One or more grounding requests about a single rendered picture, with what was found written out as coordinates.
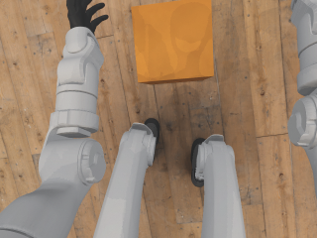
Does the robot left thigh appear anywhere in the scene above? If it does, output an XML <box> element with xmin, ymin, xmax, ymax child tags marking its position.
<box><xmin>93</xmin><ymin>129</ymin><xmax>157</xmax><ymax>238</ymax></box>

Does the robot right upper arm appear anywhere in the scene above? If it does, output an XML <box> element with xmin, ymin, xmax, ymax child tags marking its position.
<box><xmin>287</xmin><ymin>94</ymin><xmax>317</xmax><ymax>199</ymax></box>

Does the right robot forearm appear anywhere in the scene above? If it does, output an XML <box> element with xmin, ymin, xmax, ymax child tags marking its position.
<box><xmin>290</xmin><ymin>0</ymin><xmax>317</xmax><ymax>96</ymax></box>

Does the robot right thigh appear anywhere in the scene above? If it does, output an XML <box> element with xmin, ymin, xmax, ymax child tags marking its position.
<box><xmin>196</xmin><ymin>140</ymin><xmax>246</xmax><ymax>238</ymax></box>

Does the carton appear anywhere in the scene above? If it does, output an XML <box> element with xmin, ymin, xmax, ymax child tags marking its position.
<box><xmin>131</xmin><ymin>0</ymin><xmax>214</xmax><ymax>85</ymax></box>

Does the robot left upper arm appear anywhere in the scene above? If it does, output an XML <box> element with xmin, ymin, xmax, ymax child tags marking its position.
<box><xmin>0</xmin><ymin>138</ymin><xmax>106</xmax><ymax>238</ymax></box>

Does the robot left hand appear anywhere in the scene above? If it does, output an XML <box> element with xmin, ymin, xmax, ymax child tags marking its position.
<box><xmin>66</xmin><ymin>0</ymin><xmax>109</xmax><ymax>35</ymax></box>

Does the robot thigh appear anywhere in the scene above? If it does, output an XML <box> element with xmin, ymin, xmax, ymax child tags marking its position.
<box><xmin>196</xmin><ymin>140</ymin><xmax>246</xmax><ymax>238</ymax></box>
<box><xmin>93</xmin><ymin>129</ymin><xmax>157</xmax><ymax>238</ymax></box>

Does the left robot forearm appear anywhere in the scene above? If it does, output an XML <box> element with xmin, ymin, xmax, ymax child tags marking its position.
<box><xmin>39</xmin><ymin>27</ymin><xmax>104</xmax><ymax>177</ymax></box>

